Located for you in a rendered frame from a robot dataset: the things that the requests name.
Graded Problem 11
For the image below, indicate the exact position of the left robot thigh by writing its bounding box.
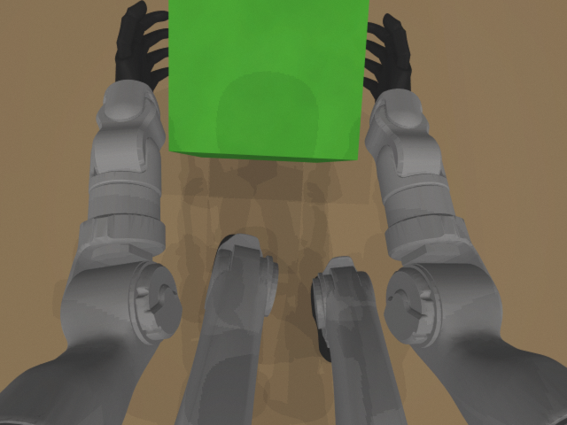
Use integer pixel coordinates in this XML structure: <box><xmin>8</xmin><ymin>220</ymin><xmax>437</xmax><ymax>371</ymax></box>
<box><xmin>175</xmin><ymin>245</ymin><xmax>279</xmax><ymax>425</ymax></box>

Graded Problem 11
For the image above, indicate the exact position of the robot left upper arm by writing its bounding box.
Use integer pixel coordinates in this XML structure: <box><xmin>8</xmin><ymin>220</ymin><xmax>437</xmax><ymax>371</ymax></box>
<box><xmin>0</xmin><ymin>260</ymin><xmax>183</xmax><ymax>425</ymax></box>

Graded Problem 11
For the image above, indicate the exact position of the robot left hand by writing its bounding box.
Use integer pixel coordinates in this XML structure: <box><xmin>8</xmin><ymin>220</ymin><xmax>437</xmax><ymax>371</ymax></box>
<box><xmin>115</xmin><ymin>0</ymin><xmax>168</xmax><ymax>92</ymax></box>

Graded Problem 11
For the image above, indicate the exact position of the robot left forearm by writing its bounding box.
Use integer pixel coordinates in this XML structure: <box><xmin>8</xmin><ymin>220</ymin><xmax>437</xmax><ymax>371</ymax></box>
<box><xmin>60</xmin><ymin>80</ymin><xmax>166</xmax><ymax>334</ymax></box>

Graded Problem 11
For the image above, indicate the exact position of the robot right forearm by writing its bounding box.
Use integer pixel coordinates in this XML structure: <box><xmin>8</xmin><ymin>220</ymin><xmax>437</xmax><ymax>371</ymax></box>
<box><xmin>365</xmin><ymin>89</ymin><xmax>502</xmax><ymax>306</ymax></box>

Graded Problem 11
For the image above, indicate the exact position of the robot right shin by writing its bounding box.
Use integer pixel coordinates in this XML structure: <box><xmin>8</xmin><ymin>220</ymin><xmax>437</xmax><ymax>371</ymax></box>
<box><xmin>322</xmin><ymin>256</ymin><xmax>376</xmax><ymax>348</ymax></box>

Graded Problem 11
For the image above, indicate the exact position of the carton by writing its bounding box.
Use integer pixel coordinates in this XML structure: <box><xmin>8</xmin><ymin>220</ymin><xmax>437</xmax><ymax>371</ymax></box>
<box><xmin>168</xmin><ymin>0</ymin><xmax>369</xmax><ymax>163</ymax></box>

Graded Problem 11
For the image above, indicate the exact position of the robot right hand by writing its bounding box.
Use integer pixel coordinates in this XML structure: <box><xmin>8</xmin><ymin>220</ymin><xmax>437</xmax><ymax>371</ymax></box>
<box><xmin>363</xmin><ymin>13</ymin><xmax>412</xmax><ymax>102</ymax></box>

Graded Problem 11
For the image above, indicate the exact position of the robot right upper arm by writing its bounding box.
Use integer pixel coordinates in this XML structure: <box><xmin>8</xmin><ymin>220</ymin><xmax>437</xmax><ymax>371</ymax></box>
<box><xmin>384</xmin><ymin>263</ymin><xmax>567</xmax><ymax>425</ymax></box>

